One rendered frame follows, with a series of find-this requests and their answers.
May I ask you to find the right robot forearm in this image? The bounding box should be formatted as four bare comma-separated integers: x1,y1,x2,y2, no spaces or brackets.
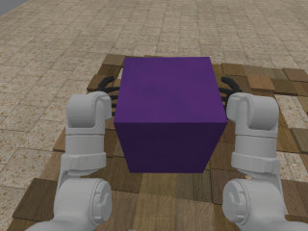
226,92,286,213

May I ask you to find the right robot upper arm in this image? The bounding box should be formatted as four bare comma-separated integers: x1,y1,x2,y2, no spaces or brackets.
221,178,308,231

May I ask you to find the left robot upper arm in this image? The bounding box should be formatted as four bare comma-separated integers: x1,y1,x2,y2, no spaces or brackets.
25,178,113,231

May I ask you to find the right robot hand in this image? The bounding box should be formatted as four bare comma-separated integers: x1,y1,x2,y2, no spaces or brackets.
218,76,243,120

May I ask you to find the carton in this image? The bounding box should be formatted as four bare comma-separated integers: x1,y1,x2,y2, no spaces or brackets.
114,57,228,173

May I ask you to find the left robot hand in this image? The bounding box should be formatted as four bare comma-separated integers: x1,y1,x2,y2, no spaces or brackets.
95,76,120,116

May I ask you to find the left robot forearm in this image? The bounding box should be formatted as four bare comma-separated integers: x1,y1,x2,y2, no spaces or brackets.
53,90,113,216

